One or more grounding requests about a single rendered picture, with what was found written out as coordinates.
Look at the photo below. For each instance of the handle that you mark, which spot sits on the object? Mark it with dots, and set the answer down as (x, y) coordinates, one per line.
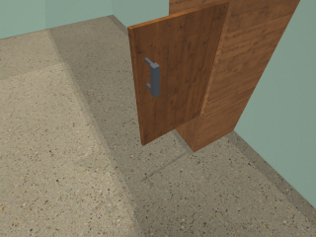
(154, 86)

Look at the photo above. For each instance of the cupboard door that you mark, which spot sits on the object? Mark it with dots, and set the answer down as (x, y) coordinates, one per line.
(184, 45)

